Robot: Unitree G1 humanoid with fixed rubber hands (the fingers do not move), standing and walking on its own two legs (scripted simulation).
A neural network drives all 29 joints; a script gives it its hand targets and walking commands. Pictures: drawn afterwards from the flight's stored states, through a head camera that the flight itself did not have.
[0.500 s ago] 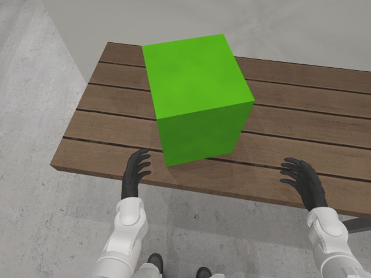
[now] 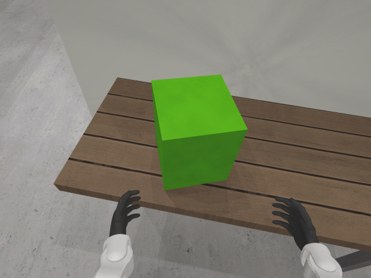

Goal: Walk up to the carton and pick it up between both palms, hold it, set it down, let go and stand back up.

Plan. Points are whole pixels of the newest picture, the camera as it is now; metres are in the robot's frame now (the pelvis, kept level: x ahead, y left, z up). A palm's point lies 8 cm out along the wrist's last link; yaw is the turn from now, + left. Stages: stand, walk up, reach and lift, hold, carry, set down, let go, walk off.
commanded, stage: set down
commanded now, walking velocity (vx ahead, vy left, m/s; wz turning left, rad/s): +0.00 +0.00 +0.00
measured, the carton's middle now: (191, 134) +0.53 +0.02 -0.05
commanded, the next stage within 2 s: let go in 0.74 s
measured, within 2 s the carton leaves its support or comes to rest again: neither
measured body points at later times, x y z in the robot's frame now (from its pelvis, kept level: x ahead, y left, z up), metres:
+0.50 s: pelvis +0.04 +0.02 +0.01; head +0.07 +0.04 +0.46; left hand +0.24 +0.20 -0.06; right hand +0.25 -0.22 -0.05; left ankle +0.04 +0.16 -0.73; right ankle +0.00 -0.07 -0.73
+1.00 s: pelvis +0.02 +0.03 +0.01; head +0.03 +0.05 +0.46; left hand +0.22 +0.23 -0.06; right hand +0.21 -0.20 -0.05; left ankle +0.04 +0.16 -0.73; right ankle +0.00 -0.07 -0.73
